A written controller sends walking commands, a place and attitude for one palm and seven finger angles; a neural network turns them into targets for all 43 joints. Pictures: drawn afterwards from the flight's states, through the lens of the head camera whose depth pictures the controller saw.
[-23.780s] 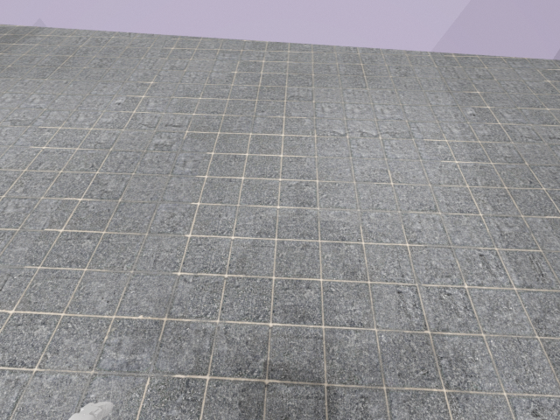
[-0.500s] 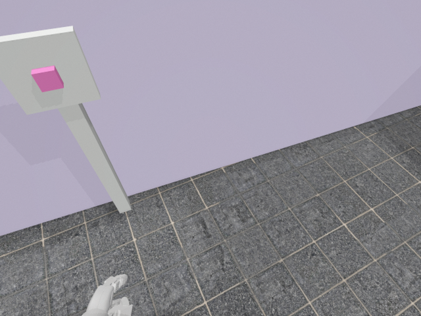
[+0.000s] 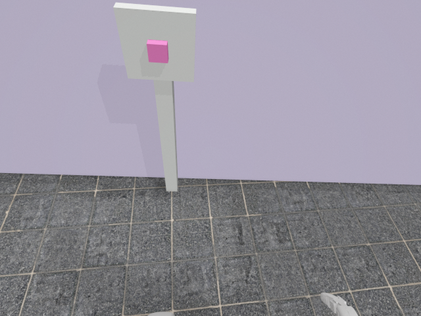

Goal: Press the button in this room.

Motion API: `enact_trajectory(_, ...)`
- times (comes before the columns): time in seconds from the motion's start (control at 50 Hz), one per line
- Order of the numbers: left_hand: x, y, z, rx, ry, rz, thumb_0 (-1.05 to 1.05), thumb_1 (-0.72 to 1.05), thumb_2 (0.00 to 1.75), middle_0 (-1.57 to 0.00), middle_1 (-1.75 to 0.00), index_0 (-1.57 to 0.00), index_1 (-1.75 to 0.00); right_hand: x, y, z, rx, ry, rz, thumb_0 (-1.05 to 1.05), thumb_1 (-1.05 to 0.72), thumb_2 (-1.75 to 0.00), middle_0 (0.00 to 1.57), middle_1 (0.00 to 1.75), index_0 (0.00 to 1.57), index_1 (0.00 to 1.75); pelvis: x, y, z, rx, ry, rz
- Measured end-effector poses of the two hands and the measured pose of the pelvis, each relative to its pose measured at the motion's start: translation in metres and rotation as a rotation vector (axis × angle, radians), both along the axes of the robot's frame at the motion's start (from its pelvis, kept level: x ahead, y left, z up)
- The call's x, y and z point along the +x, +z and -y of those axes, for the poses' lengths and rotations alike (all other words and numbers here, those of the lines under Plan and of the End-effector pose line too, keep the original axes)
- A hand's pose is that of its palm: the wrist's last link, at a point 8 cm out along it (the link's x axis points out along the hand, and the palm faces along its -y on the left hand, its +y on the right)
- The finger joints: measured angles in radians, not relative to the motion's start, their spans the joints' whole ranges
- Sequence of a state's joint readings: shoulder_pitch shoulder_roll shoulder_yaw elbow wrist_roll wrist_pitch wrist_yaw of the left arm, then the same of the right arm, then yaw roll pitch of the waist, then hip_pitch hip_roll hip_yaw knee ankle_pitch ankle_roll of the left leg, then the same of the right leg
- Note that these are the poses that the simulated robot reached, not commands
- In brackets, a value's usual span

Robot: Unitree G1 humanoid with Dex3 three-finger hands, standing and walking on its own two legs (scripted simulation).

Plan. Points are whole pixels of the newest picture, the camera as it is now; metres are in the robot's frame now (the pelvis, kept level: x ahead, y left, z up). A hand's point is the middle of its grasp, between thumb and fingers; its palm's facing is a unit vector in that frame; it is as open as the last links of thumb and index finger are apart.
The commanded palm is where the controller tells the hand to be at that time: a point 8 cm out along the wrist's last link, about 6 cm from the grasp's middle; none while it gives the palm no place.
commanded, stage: take the last steps up to it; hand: left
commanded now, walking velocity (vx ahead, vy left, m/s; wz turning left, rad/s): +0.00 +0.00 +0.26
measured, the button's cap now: (158, 50) +0.74 +0.24 +0.08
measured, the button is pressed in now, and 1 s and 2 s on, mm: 0 0 0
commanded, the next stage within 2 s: come to a stop and stand still in 1.08 s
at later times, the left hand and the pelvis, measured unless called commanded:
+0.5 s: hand out of the picture +0.03 +0.15 -0.15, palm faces +0.13 -0.97 -0.22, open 7.3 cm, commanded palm none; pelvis +0.03 -0.03 +0.01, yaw +4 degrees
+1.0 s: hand out of the picture +0.04 +0.16 -0.17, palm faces +0.20 -0.97 -0.11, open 7.4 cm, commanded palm none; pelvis +0.17 +0.04 +0.00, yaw +5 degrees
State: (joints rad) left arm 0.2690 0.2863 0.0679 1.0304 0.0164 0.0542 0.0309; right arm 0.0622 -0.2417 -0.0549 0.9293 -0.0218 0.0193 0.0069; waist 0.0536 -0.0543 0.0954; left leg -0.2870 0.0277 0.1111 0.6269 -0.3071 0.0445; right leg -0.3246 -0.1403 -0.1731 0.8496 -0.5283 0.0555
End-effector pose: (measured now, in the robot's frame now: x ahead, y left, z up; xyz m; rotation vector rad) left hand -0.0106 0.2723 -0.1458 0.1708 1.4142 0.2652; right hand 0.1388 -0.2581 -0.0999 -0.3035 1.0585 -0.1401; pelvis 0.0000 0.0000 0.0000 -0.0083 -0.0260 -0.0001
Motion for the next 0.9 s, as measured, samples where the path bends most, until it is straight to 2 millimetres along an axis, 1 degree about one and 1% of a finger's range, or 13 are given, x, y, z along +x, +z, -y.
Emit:
enact_trajectory(0.06,-0.011,0.005,-0.004,-0.017,0.022,-0.023,0.00,0.92,0.90,-0.20,-0.30,-0.20,-0.30,0.001,0.007,-0.013,-0.002,0.022,-0.004,0.00,-0.91,-0.90,0.19,0.30,0.20,0.30,-0.002,0.008,-0.006,-0.015,0.019,-0.003)
enact_trajectory(0.14,-0.013,0.012,0.000,-0.039,0.028,-0.002,0.00,0.92,0.90,-0.20,-0.30,-0.20,-0.30,-0.009,0.007,-0.029,0.025,0.029,-0.031,0.00,-0.91,-0.90,0.20,0.30,0.20,0.30,-0.004,0.015,-0.011,-0.016,0.035,-0.009)
enact_trajectory(0.2,-0.010,0.015,0.008,-0.054,0.019,0.015,0.00,0.92,0.90,-0.20,-0.30,-0.20,-0.30,-0.025,0.001,-0.038,0.061,0.014,-0.055,0.00,-0.90,-0.90,0.20,0.30,0.20,0.30,-0.003,0.017,-0.011,-0.010,0.043,-0.012)
enact_trajectory(0.26,-0.003,0.017,0.020,-0.069,0.002,0.032,0.00,0.91,0.90,-0.20,-0.30,-0.20,-0.30,-0.049,-0.008,-0.042,0.099,-0.016,-0.098,0.00,-0.90,-0.90,0.20,0.30,0.20,0.30,0.000,0.018,-0.008,-0.002,0.050,-0.013)
enact_trajectory(0.36,0.023,0.021,0.045,-0.083,-0.036,0.079,0.00,0.91,0.90,-0.20,-0.30,-0.20,-0.30,-0.096,-0.025,-0.022,0.115,-0.102,-0.197,-0.01,-0.93,-0.90,0.20,0.30,0.20,0.30,0.006,0.016,0.003,0.018,0.055,-0.013)
enact_trajectory(0.44,0.038,0.022,0.061,-0.049,-0.036,0.133,0.01,0.93,0.90,-0.20,-0.30,-0.20,-0.30,-0.131,-0.044,-0.002,0.131,-0.140,-0.317,0.00,-0.92,-0.90,0.20,0.30,0.20,0.30,0.015,0.008,0.021,0.034,0.063,-0.007)
enact_trajectory(0.48,0.036,0.025,0.068,-0.040,-0.005,0.145,0.01,0.93,0.90,-0.20,-0.30,-0.20,-0.30,-0.140,-0.045,0.004,0.135,-0.135,-0.381,0.00,-0.92,-0.90,0.20,0.30,0.20,0.30,0.021,0.009,0.026,0.027,0.074,-0.002)
enact_trajectory(0.52,0.028,0.030,0.076,-0.039,0.022,0.126,0.00,0.93,0.90,-0.20,-0.30,-0.20,-0.30,-0.138,-0.041,0.008,0.142,-0.134,-0.412,0.00,-0.92,-0.90,0.20,0.30,0.20,0.30,0.029,0.014,0.031,0.033,0.070,-0.004)
enact_trajectory(0.62,0.004,0.034,0.097,-0.074,0.062,0.002,0.00,0.92,0.90,-0.20,-0.30,-0.20,-0.30,-0.110,-0.032,0.011,0.151,-0.130,-0.393,0.01,-0.91,-0.90,0.19,0.30,0.20,0.30,0.050,0.022,0.034,0.034,0.082,-0.009)
enact_trajectory(0.72,-0.013,0.033,0.114,-0.125,0.123,-0.097,0.00,0.91,0.90,-0.20,-0.30,-0.20,-0.30,-0.058,-0.032,0.000,0.149,-0.086,-0.370,0.01,-0.91,-0.90,0.19,0.30,0.20,0.30,0.077,0.021,0.028,0.020,0.103,-0.016)
enact_trajectory(0.76,-0.016,0.032,0.118,-0.145,0.150,-0.131,0.00,0.91,0.90,-0.20,-0.30,-0.20,-0.30,-0.030,-0.033,-0.009,0.148,-0.058,-0.350,0.01,-0.91,-0.90,0.19,0.30,0.19,0.30,0.089,0.019,0.022,0.014,0.110,-0.019)
enact_trajectory(0.82,-0.016,0.028,0.118,-0.173,0.190,-0.181,0.00,0.91,0.90,-0.20,-0.30,-0.20,-0.30,0.021,-0.034,-0.023,0.129,-0.009,-0.302,0.01,-0.93,-0.90,0.19,0.30,0.20,0.30,0.108,0.015,0.010,0.006,0.120,-0.024)
enact_trajectory(0.9,-0.005,0.017,0.106,-0.206,0.223,-0.244,0.00,0.91,0.90,-0.20,-0.30,-0.20,-0.30,0.098,-0.034,-0.049,0.104,0.059,-0.198,0.01,-0.93,-0.90,0.19,0.30,0.20,0.30,0.139,0.003,-0.012,-0.003,0.123,-0.030)
